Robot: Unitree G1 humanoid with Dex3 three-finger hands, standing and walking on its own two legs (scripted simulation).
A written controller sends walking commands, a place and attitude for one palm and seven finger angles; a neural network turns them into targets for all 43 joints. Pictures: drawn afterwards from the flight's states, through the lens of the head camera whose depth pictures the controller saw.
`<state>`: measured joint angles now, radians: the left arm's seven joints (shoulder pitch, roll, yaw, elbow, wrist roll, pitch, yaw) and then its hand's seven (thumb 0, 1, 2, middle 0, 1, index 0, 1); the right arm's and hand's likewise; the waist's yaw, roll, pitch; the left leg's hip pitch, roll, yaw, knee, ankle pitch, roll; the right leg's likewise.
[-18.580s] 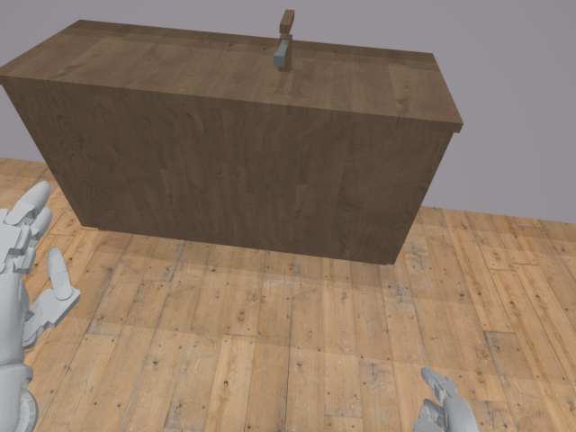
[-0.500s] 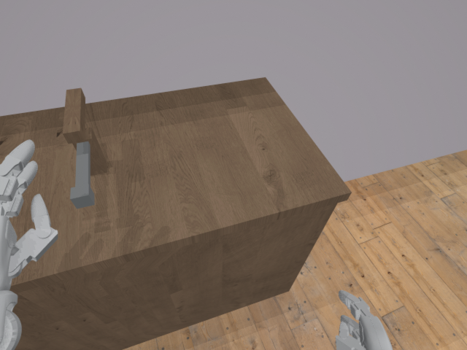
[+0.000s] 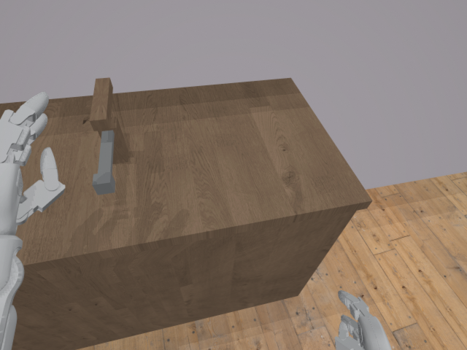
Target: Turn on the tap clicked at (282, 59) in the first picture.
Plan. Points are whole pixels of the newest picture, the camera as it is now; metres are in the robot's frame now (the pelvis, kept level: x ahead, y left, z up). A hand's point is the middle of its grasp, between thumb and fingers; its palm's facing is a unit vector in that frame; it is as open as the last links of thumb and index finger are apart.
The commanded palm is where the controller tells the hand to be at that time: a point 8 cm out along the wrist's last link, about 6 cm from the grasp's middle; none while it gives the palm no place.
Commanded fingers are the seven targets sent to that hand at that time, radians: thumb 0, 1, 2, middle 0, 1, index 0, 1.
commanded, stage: turn the palm inward beside the body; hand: left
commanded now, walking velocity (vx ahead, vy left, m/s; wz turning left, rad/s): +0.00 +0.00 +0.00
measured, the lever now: (104, 183) +0.34 +0.27 +0.09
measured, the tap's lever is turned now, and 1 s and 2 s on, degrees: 0 0 0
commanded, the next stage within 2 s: none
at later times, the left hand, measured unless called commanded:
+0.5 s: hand (74, 233) +0.21 +0.23 +0.16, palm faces +0.49 -0.82 -0.30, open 7.4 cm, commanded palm +0.16 +0.26 +0.17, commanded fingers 0.00 0.90 0.90 -0.20 -0.30 -0.20 -0.30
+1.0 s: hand (103, 245) +0.20 +0.20 +0.14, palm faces +0.44 -0.87 -0.23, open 7.4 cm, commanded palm +0.15 +0.24 +0.16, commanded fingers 0.00 0.90 0.90 -0.20 -0.30 -0.20 -0.30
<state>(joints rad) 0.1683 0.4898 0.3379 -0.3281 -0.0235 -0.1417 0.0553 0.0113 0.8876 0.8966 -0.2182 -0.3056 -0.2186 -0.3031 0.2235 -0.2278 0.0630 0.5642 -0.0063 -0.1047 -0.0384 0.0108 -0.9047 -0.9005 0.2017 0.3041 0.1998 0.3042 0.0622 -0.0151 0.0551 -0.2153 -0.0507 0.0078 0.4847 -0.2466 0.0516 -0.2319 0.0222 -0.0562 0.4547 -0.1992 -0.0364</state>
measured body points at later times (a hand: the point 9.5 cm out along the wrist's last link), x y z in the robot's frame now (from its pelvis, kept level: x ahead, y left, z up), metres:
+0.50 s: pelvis +0.00 -0.04 -0.02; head -0.02 -0.06 +0.43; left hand +0.18 +0.27 +0.17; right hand +0.22 -0.25 -0.09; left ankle +0.01 +0.08 -0.74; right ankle +0.03 -0.10 -0.74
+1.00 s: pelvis +0.02 -0.05 -0.02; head +0.00 -0.07 +0.43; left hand +0.17 +0.24 +0.16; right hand +0.22 -0.27 -0.09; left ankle +0.01 +0.08 -0.74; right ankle +0.03 -0.10 -0.74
